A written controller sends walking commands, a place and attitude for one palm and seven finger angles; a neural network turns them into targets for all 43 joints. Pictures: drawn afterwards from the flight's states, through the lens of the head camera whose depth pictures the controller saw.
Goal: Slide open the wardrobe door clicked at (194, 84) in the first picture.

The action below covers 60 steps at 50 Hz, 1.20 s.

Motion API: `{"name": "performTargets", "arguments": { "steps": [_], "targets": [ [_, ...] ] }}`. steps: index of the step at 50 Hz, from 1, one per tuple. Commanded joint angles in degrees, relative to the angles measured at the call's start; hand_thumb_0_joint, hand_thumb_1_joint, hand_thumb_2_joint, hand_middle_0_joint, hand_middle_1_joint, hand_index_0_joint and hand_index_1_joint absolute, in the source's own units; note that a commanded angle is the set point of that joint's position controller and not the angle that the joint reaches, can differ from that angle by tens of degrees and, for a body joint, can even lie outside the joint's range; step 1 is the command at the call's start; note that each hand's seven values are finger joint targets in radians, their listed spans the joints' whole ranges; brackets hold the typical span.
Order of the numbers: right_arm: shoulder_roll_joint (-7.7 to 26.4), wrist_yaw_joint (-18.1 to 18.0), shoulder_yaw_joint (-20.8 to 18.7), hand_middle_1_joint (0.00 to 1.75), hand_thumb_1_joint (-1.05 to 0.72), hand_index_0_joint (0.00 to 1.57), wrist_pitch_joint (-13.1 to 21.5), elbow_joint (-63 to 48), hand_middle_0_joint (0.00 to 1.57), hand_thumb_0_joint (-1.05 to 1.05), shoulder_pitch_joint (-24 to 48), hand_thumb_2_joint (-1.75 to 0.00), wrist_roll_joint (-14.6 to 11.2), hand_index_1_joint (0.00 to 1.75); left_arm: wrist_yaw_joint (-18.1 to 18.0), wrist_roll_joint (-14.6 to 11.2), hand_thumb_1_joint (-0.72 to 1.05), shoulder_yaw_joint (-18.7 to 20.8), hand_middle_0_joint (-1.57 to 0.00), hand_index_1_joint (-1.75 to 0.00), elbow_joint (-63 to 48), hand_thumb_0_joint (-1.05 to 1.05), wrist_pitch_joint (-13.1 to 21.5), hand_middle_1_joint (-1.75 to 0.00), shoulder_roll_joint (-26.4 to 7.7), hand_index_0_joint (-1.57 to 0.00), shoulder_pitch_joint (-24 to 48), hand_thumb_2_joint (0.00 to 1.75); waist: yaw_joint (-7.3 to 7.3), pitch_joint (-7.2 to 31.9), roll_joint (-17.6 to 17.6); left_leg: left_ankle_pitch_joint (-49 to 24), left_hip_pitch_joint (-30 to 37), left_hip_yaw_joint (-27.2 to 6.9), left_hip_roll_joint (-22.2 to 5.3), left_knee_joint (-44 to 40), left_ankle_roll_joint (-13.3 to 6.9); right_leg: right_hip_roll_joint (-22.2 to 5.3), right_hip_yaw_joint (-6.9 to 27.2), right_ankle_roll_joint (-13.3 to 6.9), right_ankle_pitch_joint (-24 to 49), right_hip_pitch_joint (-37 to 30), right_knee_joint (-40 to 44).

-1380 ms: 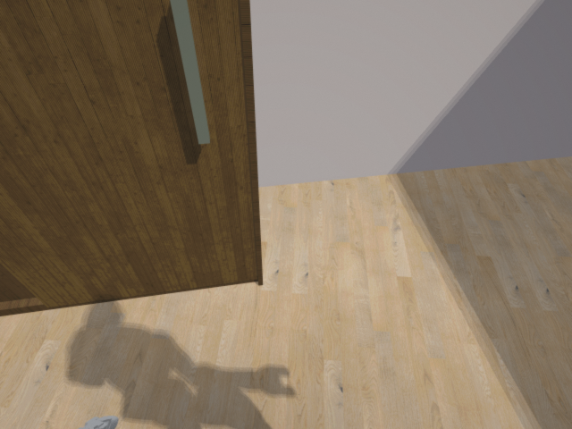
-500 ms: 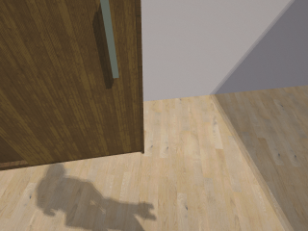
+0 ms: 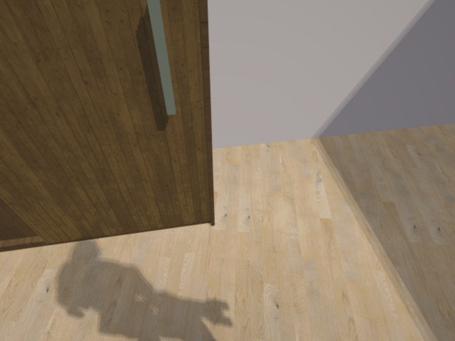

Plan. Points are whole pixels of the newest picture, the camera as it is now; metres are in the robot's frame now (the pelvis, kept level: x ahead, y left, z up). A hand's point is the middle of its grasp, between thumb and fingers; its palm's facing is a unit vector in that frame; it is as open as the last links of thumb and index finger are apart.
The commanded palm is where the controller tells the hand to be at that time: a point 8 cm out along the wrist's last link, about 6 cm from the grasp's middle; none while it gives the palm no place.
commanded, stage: look at it before walking up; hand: right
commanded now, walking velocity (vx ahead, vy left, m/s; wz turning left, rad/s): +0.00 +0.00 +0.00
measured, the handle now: (163, 58) +0.73 +0.21 +0.14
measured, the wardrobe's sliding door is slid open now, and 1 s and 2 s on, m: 0.00 0.00 0.00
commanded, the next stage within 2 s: turn to face it in 0.06 s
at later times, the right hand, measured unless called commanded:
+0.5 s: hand out of the picture +0.06 -0.22 -0.17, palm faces -0.07 +0.96 -0.28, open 7.4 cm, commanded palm none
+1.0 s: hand out of the picture +0.07 -0.19 -0.19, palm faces -0.17 +0.96 -0.24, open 7.4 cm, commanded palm none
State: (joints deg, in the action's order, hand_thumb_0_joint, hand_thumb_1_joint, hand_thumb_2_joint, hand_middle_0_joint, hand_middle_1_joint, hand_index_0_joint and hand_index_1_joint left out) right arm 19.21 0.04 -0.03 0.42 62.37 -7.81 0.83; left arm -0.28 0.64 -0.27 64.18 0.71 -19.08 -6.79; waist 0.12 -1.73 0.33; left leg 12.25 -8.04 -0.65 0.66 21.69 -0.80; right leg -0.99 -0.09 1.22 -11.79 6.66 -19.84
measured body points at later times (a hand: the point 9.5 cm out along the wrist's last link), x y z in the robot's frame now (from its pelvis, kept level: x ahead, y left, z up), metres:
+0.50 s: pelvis -0.01 +0.00 -0.01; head +0.01 +0.00 +0.44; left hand +0.06 +0.27 -0.15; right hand +0.07 -0.27 -0.15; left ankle -0.01 +0.11 -0.75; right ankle -0.01 -0.13 -0.75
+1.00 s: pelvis -0.01 +0.00 -0.03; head +0.00 +0.02 +0.42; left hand -0.03 +0.25 -0.19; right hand +0.08 -0.24 -0.17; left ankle -0.03 +0.09 -0.75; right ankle -0.01 -0.13 -0.75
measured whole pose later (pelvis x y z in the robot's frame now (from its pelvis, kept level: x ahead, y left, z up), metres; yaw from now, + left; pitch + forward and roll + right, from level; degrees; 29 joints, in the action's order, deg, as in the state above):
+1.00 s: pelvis -0.01 +0.00 -0.03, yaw +12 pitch +0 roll +0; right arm 11.8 1.5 -3.8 -2.1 54.4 -16.3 2.3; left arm -0.9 1.8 2.9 59.6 -1.0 -12.2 -15.1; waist 0.3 -0.4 -1.3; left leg 24.3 -17.8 0.9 1.4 38.7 -1.3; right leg -7.1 -10.1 1.2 -25.3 15.7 -40.4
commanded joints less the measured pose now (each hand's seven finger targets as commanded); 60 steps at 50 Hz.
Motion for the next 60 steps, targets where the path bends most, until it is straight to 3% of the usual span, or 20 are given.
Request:
{"name": "performTargets", "arguments": {
  "steps": [1,7,12,17,22,36,38,41,43,44,46,48,49,50,51,52,54,55,57,60],
  "targets": [
    [11.8,-0.8,-2.1,0.3,-0.9,0.2,1.5,-3.6,0.2,0.0,2.4,-0.9,-0.2,0.3,-0.7,-0.1,0.9,2.3,-0.2,-0.3,-3.8,0.0,1.4,-0.3,-11.4,-0.2,2.2,0.9,-0.01,3.8,0.1,-12.0,1.3,-5.9,-7.5,-3.5,-1.2,-6.0,4.4,-2.3,9.6,-0.7,2.3],
    [11.8,-0.7,-2.1,0.3,-0.9,0.2,1.3,-3.5,0.2,0.0,2.4,-0.9,-0.2,0.3,-0.6,-0.1,0.9,2.2,-0.2,-0.3,-3.6,0.0,1.3,-0.3,-11.6,-0.2,2.5,0.9,0.05,3.1,-0.6,-9.3,0.7,-5.9,-7.4,-4.0,-1.0,-6.0,4.7,-2.3,7.9,-0.3,3.1],
    [11.7,-0.6,-2.2,0.3,-0.9,0.2,1.1,-3.7,0.2,0.0,2.5,-0.9,-0.1,0.3,-0.8,0.0,0.9,2.5,-0.2,-0.3,-3.9,0.0,1.3,-0.3,-11.4,-0.2,2.1,0.9,-0.15,3.6,-0.5,-12.5,0.0,-6.7,-7.1,-3.1,-1.3,-6.2,3.7,-2.1,9.3,-1.6,1.9],
    [5.9,-1.0,-1.6,0.3,-0.9,0.2,-0.8,-4.1,0.2,0.0,-1.1,-0.9,-0.1,0.3,-1.1,0.0,0.9,1.8,-0.2,-0.3,-4.1,0.0,0.2,-0.3,-5.2,-0.2,-1.4,0.9,-0.09,3.1,-0.2,-14.7,-2.7,-7.6,-6.5,0.7,-0.7,-6.6,1.0,-1.2,8.8,-0.3,-1.2],
    [5.3,-0.9,-2.2,0.3,-0.9,0.2,-1.5,-6.3,0.2,0.0,-3.0,-0.9,0.1,0.3,-1.4,0.0,0.9,2.7,-0.2,-0.3,-6.2,0.0,-0.4,-0.3,-4.3,-0.2,-2.9,0.9,-0.26,2.9,0.3,-15.3,-5.6,-9.4,-5.8,3.8,-1.2,-6.8,-0.5,-1.3,6.3,1.5,-4.8],
    [1.9,-0.9,-3.7,0.3,-0.9,0.2,-1.9,-10.7,0.2,0.0,-4.6,-0.9,0.6,0.3,-1.5,0.1,0.9,4.5,-0.2,-0.3,-8.8,0.0,-0.8,-0.3,-0.2,-0.2,-6.4,0.9,-0.7,1.8,1.2,-3.1,-14.6,-13.7,-4.2,6.2,-2.6,-6.7,-1.1,-2.4,-7.0,5.9,-9.7],
    [1.1,-0.9,-3.8,0.3,-0.9,0.2,-1.9,-11.2,0.2,0.0,-4.8,-0.9,0.6,0.3,-1.5,0.2,0.9,4.6,-0.2,-0.3,-8.8,0.0,-0.7,-0.3,-0.1,-0.2,-7.0,0.9,-0.82,2.4,-0.4,-2.9,-15.9,-12.9,-3.1,7.9,-2.4,-7.5,-0.4,-2.8,-7.0,5.1,-8.7],
    [-0.7,-0.8,-3.6,0.3,-0.9,0.2,-1.8,-11.5,0.2,0.0,-5.1,-0.9,0.7,0.3,-1.5,0.3,0.9,5.1,-0.2,-0.3,-9.0,0.0,-0.5,-0.3,-1.0,-0.2,-7.3,0.9,-0.48,3.0,-4.4,-3.6,-15.0,-8.2,-0.1,14.2,-1.0,-11.4,2.9,-4.6,-6.3,6.2,-4.6],
    [-2.3,0.0,-3.8,0.3,-0.9,0.2,-2.2,-10.7,0.2,0.0,-7.9,-0.9,0.7,0.3,-1.4,0.6,0.9,5.7,-0.2,-0.3,-9.2,0.0,-0.2,-0.3,-3.6,-0.2,-6.3,0.9,0.3,3.6,-11.0,9.3,-15.1,-1.5,2.3,24.6,0.3,-18.5,8.1,-8.1,-16.6,7.1,2.0],
    [-2.5,0.5,-4.3,0.3,-0.9,0.2,-2.5,-11.1,0.2,0.0,-7.0,-0.9,1.1,0.3,-1.4,0.8,0.9,5.9,-0.2,-0.3,-9.2,0.0,0.0,-0.3,-4.3,-0.2,-6.0,0.9,-0.16,2.0,-11.5,13.9,-15.8,1.2,1.0,29.8,0.9,-21.9,10.3,-10.1,-21.9,9.0,5.5],
    [-2.8,1.5,-4.9,0.3,-0.9,0.2,-2.4,-11.8,0.2,0.0,-6.2,-0.9,1.3,0.3,-1.4,1.3,0.9,5.9,-0.2,-0.3,-9.7,0.0,0.2,-0.3,-4.6,-0.2,-4.5,0.9,0.73,-1.7,-7.5,15.9,-12.2,0.6,-2.4,25.9,0.5,-22.8,8.7,-9.6,-25.1,14.5,4.9],
    [-4.2,1.9,-4.8,0.3,-0.9,0.2,-1.6,-8.7,0.2,0.0,-14.8,-0.9,1.4,0.3,-1.3,1.6,0.9,5.5,-0.2,-0.3,-9.3,0.0,-0.1,-0.3,-3.9,-0.2,-2.9,0.9,4.6,-3.0,-1.0,11.4,-0.8,3.0,-0.1,12.1,-0.3,-17.0,0.0,-5.2,-24.9,21.1,-8.3],
    [-1.0,1.3,-5.1,0.3,-0.9,0.2,-0.6,-7.4,0.2,0.0,-19.4,-0.9,1.8,0.3,-1.0,1.1,0.9,4.9,-0.2,-0.3,-10.1,0.0,-0.3,-0.3,-0.8,-0.2,-3.5,0.9,5.79,-3.8,12.9,19.1,2.2,-10.9,-5.9,-1.3,-3.2,-8.7,-7.3,-1.5,-26.0,27.5,-25.9],
    [3.6,0.3,-5.6,0.3,-0.9,0.2,-0.1,-6.7,0.2,0.0,-22.6,-0.9,1.4,0.3,-0.7,0.6,0.9,3.9,-0.2,-0.3,-13.5,0.0,-0.1,-0.3,2.5,-0.2,0.2,0.9,6.65,-5.8,23.4,22.8,2.8,-33.8,-17.7,-12.4,-9.6,-1.4,-8.3,0.3,-28.2,38.8,-41.7],
    [3.3,-0.7,-5.6,0.3,-0.9,0.2,0.4,-6.8,0.2,0.0,-23.9,-0.9,0.6,0.3,-0.4,0.8,0.9,3.9,-0.2,-0.3,-14.8,0.0,0.1,-0.3,1.4,-0.2,2.8,0.9,6.51,-4.9,14.5,23.7,1.7,-38.7,-19.8,-14.8,-12.8,-3.0,-1.6,-0.5,-22.7,38.8,-46.7],
    [2.8,-0.9,-5.4,0.3,-0.9,0.2,0.9,-6.9,0.2,0.0,-20.6,-0.9,0.8,0.3,-0.1,0.9,0.9,4.2,-0.2,-0.3,-14.6,0.0,0.5,-0.3,1.3,-0.2,3.6,0.9,4.8,-5.1,9.6,24.4,-0.5,-36.7,-18.4,-13.8,-13.6,-4.3,0.1,-0.8,-18.1,38.2,-48.4],
    [0.3,-1.0,-4.5,0.3,-0.9,0.2,1.6,-8.1,0.2,0.0,-13.6,-0.9,1.1,0.3,0.3,1.3,0.9,4.4,-0.2,-0.3,-12.7,0.0,0.4,-0.3,1.6,-0.2,-0.3,0.9,0.46,-4.2,4.2,17.0,-4.9,-24.8,-14.6,-10.8,-12.4,-5.6,-0.6,-0.1,-11.5,32.0,-46.6],
    [0.0,-0.9,-4.3,0.3,-0.9,0.2,1.9,-8.0,0.2,0.0,-12.8,-0.9,1.0,0.3,0.4,1.2,0.9,4.3,-0.2,-0.3,-12.0,0.0,0.3,-0.3,2.4,-0.2,-1.5,0.9,-0.31,-3.2,3.5,11.5,-5.5,-20.4,-12.8,-10.0,-11.7,-5.4,-1.7,0.2,-9.5,29.6,-44.8],
    [-0.8,-0.9,-4.2,0.3,-0.9,0.2,2.2,-7.1,0.2,0.0,-13.7,-0.9,1.0,0.3,0.4,1.0,0.9,4.1,-0.2,-0.3,-11.8,0.0,0.4,-0.3,3.6,-0.2,-2.0,0.9,-0.26,-1.9,5.1,3.3,-4.3,-15.8,-11.1,-9.2,-11.4,-5.0,-3.4,0.4,-8.3,26.4,-39.1],
    [-0.4,-0.7,-4.2,0.3,-0.9,0.2,1.9,-5.3,0.2,0.0,-16.0,-0.9,1.2,0.3,0.2,0.6,0.9,3.9,-0.2,-0.3,-12.6,0.0,0.9,-0.3,4.7,-0.2,0.2,0.9,0.94,-1.3,5.3,-1.0,-2.7,-14.7,-11.3,-8.1,-11.7,-4.2,-4.4,0.0,-9.3,22.9,-29.5]
  ]
}}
